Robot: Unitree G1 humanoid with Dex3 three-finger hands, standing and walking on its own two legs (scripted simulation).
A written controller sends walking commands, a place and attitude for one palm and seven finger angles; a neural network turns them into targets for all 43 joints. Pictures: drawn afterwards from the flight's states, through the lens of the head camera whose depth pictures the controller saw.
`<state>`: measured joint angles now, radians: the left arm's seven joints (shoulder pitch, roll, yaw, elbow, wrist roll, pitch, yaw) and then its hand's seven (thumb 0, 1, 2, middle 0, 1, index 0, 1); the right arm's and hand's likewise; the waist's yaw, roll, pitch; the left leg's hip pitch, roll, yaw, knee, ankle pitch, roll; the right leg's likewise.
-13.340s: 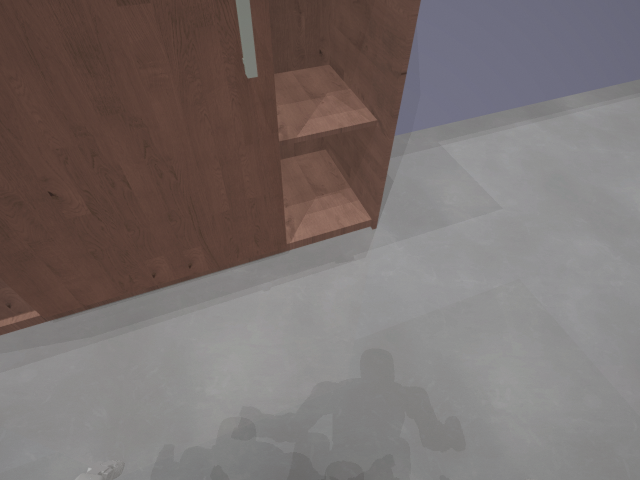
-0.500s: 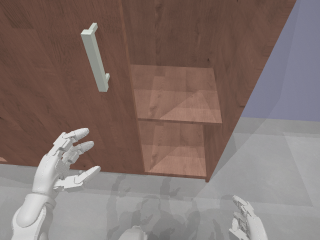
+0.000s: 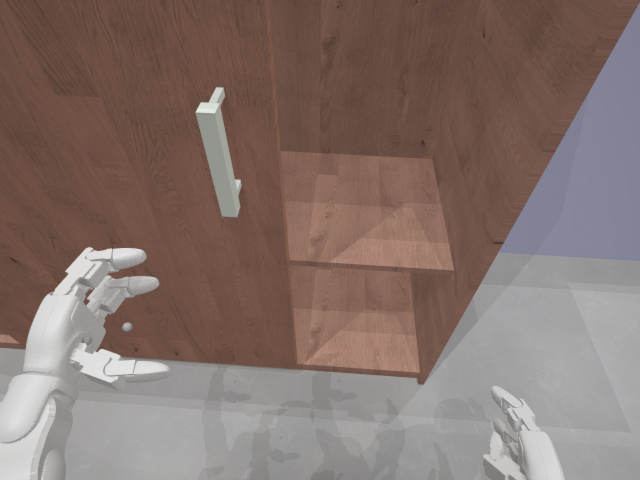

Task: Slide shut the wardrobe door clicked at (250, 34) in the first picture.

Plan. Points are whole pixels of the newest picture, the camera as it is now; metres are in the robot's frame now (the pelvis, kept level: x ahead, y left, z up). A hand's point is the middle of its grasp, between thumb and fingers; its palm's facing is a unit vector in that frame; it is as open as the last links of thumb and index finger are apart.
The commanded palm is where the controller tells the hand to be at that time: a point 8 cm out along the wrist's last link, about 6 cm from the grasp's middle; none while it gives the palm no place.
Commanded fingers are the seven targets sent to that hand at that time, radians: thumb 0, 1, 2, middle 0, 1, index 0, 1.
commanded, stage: raise the hand with hooked fingers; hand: left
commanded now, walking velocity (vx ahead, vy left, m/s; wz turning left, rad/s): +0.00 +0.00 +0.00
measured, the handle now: (224, 155) +0.51 +0.19 +0.13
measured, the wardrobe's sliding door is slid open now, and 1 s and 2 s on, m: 0.38 0.38 0.38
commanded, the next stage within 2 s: move the hooked fingers beside the handle in 0.92 s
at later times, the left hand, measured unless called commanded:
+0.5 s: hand (59, 276) +0.26 +0.29 +0.16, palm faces +0.08 -0.99 -0.08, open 14.0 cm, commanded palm +0.23 +0.33 +0.16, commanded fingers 0.00 -0.50 0.30 -0.30 -1.20 -0.30 -1.20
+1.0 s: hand (108, 276) +0.27 +0.25 +0.15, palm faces +0.07 -1.00 -0.07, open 14.0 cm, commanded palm +0.24 +0.29 +0.16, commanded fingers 0.00 -0.50 0.30 -0.30 -1.20 -0.30 -1.20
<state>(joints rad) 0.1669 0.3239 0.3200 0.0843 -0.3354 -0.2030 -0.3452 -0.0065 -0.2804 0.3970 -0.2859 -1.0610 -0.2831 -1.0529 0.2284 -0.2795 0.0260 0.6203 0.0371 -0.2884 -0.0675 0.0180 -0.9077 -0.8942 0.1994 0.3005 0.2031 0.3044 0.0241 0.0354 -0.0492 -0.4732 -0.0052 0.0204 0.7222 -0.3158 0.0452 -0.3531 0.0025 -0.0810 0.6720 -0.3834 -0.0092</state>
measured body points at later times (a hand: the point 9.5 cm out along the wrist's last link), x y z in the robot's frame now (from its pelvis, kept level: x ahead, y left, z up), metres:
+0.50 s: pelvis -0.01 +0.00 +0.02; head -0.01 -0.01 +0.47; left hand +0.25 +0.34 +0.17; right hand +0.17 -0.22 -0.06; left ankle +0.03 +0.09 -0.72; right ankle -0.02 -0.11 -0.72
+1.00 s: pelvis +0.00 -0.03 +0.02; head -0.01 -0.05 +0.47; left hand +0.26 +0.30 +0.16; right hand +0.18 -0.26 -0.06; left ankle +0.03 +0.09 -0.72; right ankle -0.02 -0.11 -0.72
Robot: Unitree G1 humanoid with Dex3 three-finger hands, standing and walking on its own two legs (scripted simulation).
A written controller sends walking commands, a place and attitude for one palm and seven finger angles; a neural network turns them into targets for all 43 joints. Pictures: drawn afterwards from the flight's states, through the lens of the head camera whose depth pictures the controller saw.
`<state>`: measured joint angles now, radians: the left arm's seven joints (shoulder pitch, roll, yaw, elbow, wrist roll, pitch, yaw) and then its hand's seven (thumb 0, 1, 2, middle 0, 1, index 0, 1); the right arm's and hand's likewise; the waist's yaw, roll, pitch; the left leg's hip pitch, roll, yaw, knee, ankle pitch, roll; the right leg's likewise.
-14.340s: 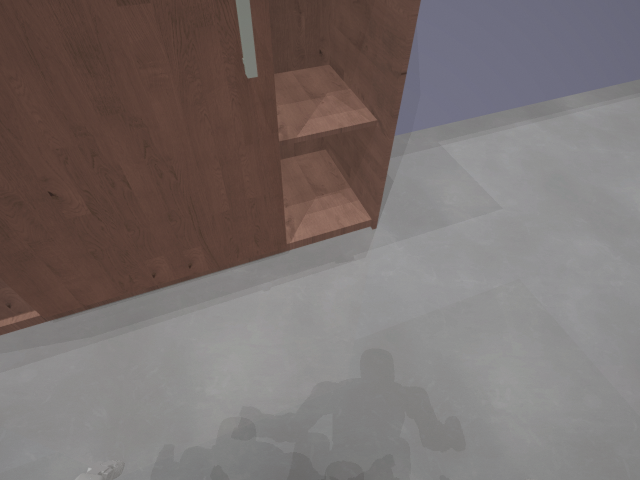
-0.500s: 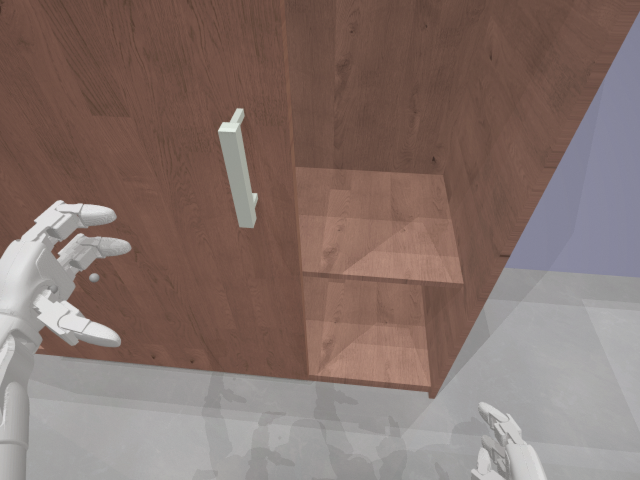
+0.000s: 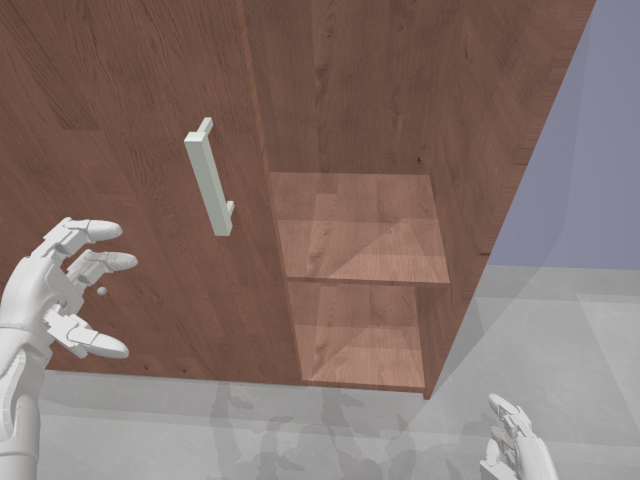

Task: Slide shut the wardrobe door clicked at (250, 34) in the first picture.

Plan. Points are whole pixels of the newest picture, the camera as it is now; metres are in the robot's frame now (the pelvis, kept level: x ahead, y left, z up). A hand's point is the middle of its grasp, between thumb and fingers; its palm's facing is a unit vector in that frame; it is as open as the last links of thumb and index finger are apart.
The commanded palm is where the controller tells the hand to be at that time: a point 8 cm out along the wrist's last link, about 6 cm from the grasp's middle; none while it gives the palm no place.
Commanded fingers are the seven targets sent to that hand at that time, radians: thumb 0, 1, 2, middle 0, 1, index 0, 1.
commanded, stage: move the hooked fingers beside the handle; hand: left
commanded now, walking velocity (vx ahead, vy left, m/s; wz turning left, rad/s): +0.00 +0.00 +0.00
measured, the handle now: (215, 179) +0.51 +0.21 +0.12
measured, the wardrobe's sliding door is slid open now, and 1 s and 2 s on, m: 0.38 0.38 0.38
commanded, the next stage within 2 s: none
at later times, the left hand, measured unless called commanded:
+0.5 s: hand (118, 259) +0.33 +0.28 +0.13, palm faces +0.05 -1.00 -0.04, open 14.0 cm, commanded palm +0.30 +0.32 +0.14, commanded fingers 0.00 -0.50 0.30 -0.30 -1.20 -0.30 -1.20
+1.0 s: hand (140, 235) +0.37 +0.27 +0.13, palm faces +0.04 -1.00 -0.02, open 14.0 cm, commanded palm +0.35 +0.32 +0.13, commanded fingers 0.00 -0.50 0.30 -0.30 -1.20 -0.30 -1.20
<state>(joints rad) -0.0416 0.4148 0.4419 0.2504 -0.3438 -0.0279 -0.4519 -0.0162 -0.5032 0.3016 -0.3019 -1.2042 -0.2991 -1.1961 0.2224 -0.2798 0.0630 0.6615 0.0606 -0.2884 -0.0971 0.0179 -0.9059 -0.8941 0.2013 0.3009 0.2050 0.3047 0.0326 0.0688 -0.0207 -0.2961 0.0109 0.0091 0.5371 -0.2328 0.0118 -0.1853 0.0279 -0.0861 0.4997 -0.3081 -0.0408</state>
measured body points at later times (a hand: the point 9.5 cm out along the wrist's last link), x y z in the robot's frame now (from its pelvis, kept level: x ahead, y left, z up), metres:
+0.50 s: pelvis +0.00 +0.01 +0.00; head +0.01 -0.01 +0.45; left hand +0.32 +0.33 +0.14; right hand +0.15 -0.24 -0.09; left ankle +0.03 +0.11 -0.73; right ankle -0.02 -0.09 -0.73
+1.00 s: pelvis +0.00 +0.03 +0.00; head +0.02 +0.02 +0.45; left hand +0.36 +0.33 +0.13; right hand +0.14 -0.22 -0.10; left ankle +0.03 +0.11 -0.73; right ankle -0.02 -0.09 -0.73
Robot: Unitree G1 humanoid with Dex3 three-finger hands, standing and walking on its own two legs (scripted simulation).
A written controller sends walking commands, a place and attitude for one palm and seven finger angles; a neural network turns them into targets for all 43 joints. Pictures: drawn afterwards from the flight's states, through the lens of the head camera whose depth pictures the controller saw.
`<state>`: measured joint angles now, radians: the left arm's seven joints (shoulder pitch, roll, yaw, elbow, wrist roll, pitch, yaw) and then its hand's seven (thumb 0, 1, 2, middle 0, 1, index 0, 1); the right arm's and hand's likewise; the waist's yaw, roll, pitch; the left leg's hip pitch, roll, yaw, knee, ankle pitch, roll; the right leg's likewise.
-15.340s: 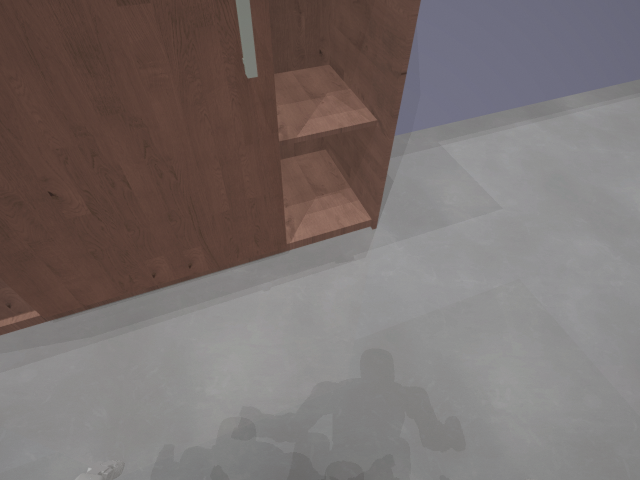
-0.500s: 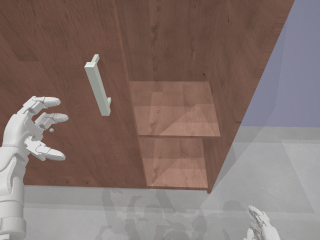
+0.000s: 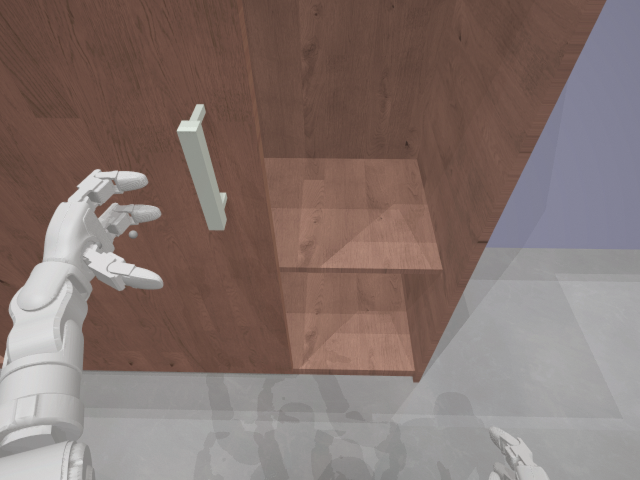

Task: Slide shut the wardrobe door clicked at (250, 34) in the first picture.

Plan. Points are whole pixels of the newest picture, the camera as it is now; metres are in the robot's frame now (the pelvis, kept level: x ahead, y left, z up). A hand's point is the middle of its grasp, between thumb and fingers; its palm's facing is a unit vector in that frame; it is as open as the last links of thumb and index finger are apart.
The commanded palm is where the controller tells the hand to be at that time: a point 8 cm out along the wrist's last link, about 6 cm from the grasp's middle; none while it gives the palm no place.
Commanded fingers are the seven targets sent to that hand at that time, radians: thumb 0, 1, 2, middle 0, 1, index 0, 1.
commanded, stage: move the hooked fingers beside the handle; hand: left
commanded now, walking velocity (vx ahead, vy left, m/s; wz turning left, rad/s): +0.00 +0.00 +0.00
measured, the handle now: (208, 170) +0.50 +0.19 +0.12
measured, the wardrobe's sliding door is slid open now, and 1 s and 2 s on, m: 0.38 0.38 0.38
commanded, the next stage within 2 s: feel for the door with the fingertips in 1.42 s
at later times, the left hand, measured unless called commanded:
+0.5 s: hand (152, 203) +0.42 +0.24 +0.13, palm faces +0.06 -1.00 -0.02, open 14.0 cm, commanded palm +0.40 +0.30 +0.13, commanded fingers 0.00 -0.50 0.30 -0.30 -1.20 -0.30 -1.20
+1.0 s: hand (154, 198) +0.44 +0.25 +0.12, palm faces +0.06 -1.00 -0.01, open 14.0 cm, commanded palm +0.41 +0.30 +0.12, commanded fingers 0.00 -0.50 0.30 -0.30 -1.20 -0.30 -1.20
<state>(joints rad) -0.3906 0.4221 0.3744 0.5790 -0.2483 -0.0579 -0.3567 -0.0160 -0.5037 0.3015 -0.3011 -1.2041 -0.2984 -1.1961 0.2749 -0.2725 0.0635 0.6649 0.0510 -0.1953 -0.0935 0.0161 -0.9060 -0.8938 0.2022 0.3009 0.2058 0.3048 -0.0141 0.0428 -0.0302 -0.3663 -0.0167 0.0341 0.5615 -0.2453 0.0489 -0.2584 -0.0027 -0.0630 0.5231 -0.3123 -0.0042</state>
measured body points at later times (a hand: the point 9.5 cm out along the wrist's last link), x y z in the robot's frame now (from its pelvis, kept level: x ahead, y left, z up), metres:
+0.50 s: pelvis +0.00 -0.01 +0.00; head +0.04 -0.01 +0.44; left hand +0.41 +0.30 +0.13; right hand +0.07 -0.28 -0.11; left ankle +0.03 +0.09 -0.73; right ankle -0.03 -0.12 -0.73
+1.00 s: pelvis +0.01 -0.01 -0.01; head +0.06 -0.01 +0.44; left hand +0.43 +0.30 +0.12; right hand +0.07 -0.28 -0.12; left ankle +0.03 +0.09 -0.73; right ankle -0.03 -0.12 -0.73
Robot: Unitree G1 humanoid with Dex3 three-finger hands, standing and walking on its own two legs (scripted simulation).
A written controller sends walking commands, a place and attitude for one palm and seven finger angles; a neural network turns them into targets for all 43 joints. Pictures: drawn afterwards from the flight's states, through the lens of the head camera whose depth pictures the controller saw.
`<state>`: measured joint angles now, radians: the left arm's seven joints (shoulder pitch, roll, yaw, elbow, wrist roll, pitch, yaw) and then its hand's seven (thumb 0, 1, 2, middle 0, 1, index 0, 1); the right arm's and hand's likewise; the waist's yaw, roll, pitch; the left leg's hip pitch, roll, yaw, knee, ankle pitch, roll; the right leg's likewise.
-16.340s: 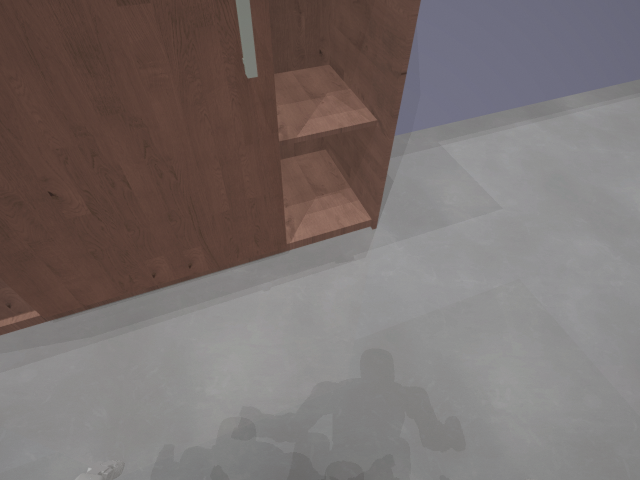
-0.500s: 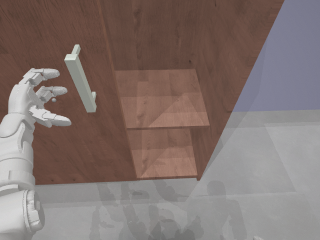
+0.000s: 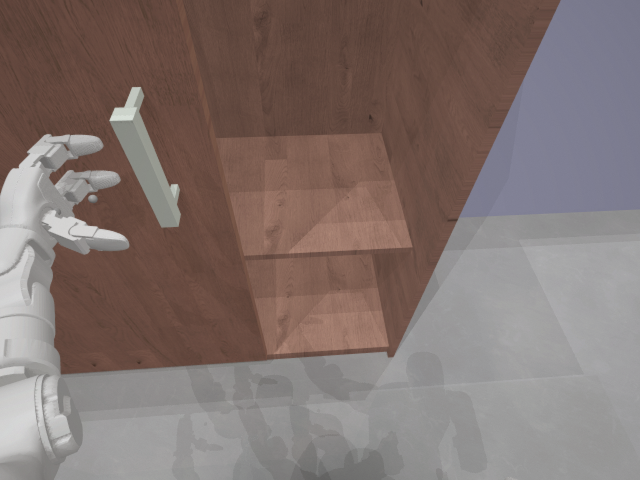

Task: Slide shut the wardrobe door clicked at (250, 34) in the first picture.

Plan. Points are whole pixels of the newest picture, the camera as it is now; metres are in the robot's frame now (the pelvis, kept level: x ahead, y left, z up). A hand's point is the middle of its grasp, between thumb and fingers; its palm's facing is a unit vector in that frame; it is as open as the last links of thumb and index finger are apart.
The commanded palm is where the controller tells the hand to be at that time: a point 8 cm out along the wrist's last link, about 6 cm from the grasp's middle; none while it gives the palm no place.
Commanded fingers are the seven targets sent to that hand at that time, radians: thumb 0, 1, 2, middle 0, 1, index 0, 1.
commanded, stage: move the hooked fingers beside the handle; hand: left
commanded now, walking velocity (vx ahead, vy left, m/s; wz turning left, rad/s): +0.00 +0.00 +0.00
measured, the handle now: (154, 162) +0.49 +0.21 +0.13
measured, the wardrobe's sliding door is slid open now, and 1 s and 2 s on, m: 0.38 0.38 0.38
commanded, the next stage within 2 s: feel for the door with the fingertips in 0.42 s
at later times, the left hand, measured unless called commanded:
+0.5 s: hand (102, 199) +0.42 +0.25 +0.13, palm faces +0.08 -1.00 +0.00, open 14.0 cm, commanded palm +0.38 +0.31 +0.13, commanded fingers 0.00 -0.50 0.30 -0.30 -1.20 -0.30 -1.20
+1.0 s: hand (134, 199) +0.42 +0.22 +0.13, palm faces +0.07 -1.00 +0.00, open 14.0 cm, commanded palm +0.39 +0.28 +0.13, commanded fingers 0.00 -0.50 0.30 -0.30 -1.20 -0.30 -1.20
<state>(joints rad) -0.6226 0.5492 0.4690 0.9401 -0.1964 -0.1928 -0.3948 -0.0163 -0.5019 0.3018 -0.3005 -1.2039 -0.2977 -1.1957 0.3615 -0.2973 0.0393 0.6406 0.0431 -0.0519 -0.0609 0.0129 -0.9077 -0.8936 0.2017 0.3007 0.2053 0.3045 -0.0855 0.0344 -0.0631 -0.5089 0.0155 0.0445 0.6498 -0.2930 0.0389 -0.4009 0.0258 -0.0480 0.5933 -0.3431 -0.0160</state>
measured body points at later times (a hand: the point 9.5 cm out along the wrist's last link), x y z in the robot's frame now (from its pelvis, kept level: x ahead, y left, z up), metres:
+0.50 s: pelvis +0.00 +0.01 +0.00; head +0.04 +0.01 +0.45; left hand +0.41 +0.31 +0.13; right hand +0.09 -0.26 -0.11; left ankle +0.02 +0.09 -0.72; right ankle -0.03 -0.11 -0.72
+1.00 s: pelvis +0.00 +0.00 +0.00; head +0.03 +0.00 +0.45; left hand +0.41 +0.27 +0.13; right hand +0.08 -0.26 -0.11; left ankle +0.02 +0.09 -0.72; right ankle -0.03 -0.11 -0.72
